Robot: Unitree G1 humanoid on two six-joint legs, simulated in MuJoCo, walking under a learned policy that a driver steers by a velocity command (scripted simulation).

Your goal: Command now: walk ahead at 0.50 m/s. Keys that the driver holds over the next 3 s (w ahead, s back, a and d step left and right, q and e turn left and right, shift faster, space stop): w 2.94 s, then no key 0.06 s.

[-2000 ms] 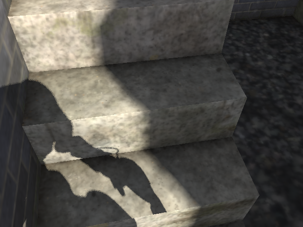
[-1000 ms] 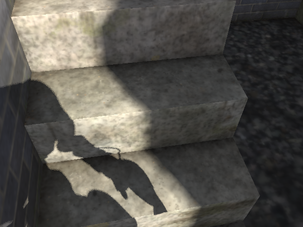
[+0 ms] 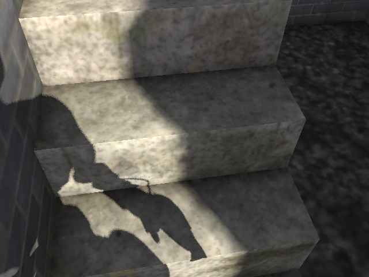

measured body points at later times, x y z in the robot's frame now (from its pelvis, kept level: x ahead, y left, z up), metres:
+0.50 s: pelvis +0.00 +0.00 +0.00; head +0.01 +0.01 +0.45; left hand +0.14 +0.23 -0.12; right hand +0.14 -0.21 -0.12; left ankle -0.05 +0.07 -0.75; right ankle -0.03 -0.12 -0.75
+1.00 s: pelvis -0.01 +0.00 +0.00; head +0.00 +0.01 +0.45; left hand +0.14 +0.23 -0.12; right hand +0.13 -0.20 -0.12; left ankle -0.05 +0.07 -0.75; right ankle -0.03 -0.12 -0.75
